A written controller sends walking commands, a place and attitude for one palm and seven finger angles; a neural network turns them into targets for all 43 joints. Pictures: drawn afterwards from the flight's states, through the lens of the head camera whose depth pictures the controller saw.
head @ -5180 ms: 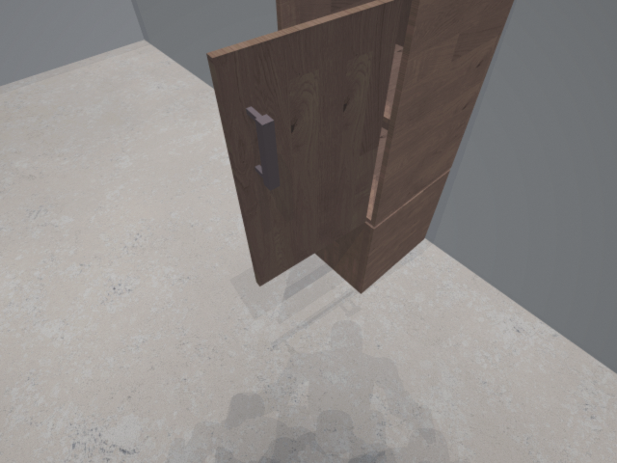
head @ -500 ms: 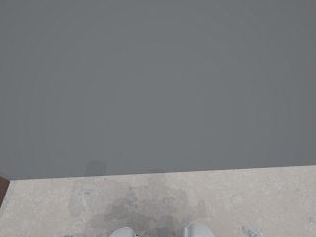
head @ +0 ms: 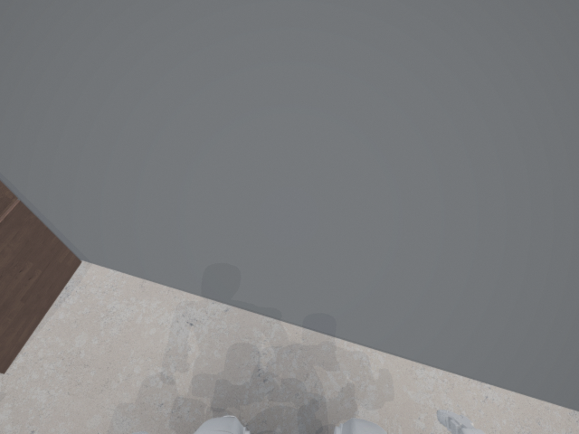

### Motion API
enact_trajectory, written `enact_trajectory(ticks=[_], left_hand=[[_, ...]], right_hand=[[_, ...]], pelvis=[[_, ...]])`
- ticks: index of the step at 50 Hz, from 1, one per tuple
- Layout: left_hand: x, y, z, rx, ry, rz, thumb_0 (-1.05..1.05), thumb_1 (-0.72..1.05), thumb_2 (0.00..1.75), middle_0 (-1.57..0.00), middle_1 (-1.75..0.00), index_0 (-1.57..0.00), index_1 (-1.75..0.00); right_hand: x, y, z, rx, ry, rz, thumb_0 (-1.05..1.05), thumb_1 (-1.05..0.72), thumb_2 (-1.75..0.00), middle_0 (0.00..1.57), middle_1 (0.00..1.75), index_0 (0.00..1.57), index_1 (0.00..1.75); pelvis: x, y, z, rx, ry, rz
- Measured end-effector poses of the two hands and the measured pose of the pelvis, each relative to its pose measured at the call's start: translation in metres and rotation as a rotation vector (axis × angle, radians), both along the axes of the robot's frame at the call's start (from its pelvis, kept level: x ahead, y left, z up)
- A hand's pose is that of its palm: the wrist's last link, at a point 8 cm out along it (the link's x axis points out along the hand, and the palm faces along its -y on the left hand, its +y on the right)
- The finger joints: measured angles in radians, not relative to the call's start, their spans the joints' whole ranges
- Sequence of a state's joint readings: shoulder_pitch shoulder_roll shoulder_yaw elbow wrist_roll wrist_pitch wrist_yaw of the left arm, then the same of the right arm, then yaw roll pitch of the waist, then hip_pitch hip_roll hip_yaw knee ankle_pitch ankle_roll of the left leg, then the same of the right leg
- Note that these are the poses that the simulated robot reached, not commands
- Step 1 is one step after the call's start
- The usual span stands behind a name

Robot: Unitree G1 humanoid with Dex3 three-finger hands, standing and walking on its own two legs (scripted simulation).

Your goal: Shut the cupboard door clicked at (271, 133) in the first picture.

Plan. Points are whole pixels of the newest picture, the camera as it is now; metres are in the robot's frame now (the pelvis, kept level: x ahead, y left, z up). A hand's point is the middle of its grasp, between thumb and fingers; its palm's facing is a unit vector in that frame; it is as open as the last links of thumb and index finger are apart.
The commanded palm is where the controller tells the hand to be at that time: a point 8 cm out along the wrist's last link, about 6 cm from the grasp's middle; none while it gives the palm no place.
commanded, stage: turn to face it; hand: left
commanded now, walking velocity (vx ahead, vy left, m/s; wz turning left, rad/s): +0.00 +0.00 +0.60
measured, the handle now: out of the picture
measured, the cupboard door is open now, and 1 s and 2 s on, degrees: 85 85 85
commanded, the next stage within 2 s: take the last steps up to it in 1.86 s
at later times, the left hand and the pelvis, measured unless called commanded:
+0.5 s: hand out of the picture +0.05 +0.17 -0.15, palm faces +0.30 -0.93 -0.23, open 7.4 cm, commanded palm none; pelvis +0.02 -0.04 +0.01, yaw +19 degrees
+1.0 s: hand out of the picture +0.01 +0.17 -0.14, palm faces +0.58 -0.75 -0.31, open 7.4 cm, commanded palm none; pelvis +0.05 -0.06 +0.01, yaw +37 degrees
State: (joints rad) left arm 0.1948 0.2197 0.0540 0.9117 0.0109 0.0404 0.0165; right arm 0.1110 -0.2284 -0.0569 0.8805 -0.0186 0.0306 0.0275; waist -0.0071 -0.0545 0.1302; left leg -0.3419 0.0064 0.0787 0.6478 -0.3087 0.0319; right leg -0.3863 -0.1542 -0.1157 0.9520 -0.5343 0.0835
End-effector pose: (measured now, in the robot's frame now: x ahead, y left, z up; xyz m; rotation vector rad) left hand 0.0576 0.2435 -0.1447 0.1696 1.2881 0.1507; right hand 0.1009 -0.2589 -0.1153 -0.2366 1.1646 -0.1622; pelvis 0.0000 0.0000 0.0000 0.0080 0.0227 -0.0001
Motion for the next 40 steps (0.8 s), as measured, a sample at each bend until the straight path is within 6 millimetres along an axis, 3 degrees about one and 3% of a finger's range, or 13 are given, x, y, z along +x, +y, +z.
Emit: enact_trajectory(ticks=[7,14,21,25,30,34,40], left_hand=[[0.010,0.010,0.022,0.044,-0.051,0.082,0.01,0.91,0.90,-0.20,-0.29,-0.20,-0.30],[0.022,-0.003,0.037,0.117,-0.164,0.124,0.01,0.91,0.90,-0.19,-0.29,-0.19,-0.30],[-0.009,-0.026,0.038,0.088,-0.116,0.206,0.00,0.91,0.90,-0.20,-0.29,-0.20,-0.30],[-0.033,-0.031,0.027,0.039,-0.084,0.273,0.01,0.91,0.90,-0.20,-0.30,-0.20,-0.30],[-0.069,-0.020,0.001,0.005,-0.030,0.381,0.01,0.91,0.90,-0.20,-0.30,-0.20,-0.30],[-0.083,-0.010,0.007,0.026,-0.004,0.447,0.01,0.91,0.90,-0.20,-0.30,-0.20,-0.30],[-0.080,-0.006,0.029,0.074,-0.059,0.504,0.01,0.91,0.90,-0.19,-0.29,-0.19,-0.30]], right_hand=[[0.004,0.002,0.005,0.001,0.051,0.061,0.01,-0.91,-0.90,0.20,0.30,0.20,0.30],[0.013,-0.021,-0.018,0.043,0.106,0.098,0.01,-0.90,-0.90,0.20,0.30,0.21,0.30],[0.047,-0.023,-0.009,0.039,0.111,0.174,0.01,-0.91,-0.90,0.20,0.30,0.20,0.30],[0.074,-0.005,0.000,0.028,0.086,0.256,0.01,-0.91,-0.90,0.20,0.30,0.20,0.30],[0.106,0.025,-0.002,-0.004,0.013,0.371,0.01,-0.91,-0.90,0.20,0.30,0.20,0.30],[0.111,0.037,0.006,-0.017,0.011,0.425,0.01,-0.91,-0.90,0.20,0.30,0.20,0.30],[0.112,0.038,0.004,-0.002,0.064,0.476,0.01,-0.91,-0.90,0.20,0.30,0.21,0.30]], pelvis=[[0.006,-0.011,0.013,-0.020,0.001,0.078],[0.015,-0.040,0.004,0.003,0.007,0.165],[0.020,-0.044,0.013,0.015,-0.013,0.268],[0.023,-0.039,0.014,0.023,-0.009,0.323],[0.022,-0.025,-0.002,0.001,-0.005,0.395],[0.022,-0.026,0.006,-0.008,-0.007,0.437],[0.029,-0.035,0.015,-0.020,-0.009,0.503]])
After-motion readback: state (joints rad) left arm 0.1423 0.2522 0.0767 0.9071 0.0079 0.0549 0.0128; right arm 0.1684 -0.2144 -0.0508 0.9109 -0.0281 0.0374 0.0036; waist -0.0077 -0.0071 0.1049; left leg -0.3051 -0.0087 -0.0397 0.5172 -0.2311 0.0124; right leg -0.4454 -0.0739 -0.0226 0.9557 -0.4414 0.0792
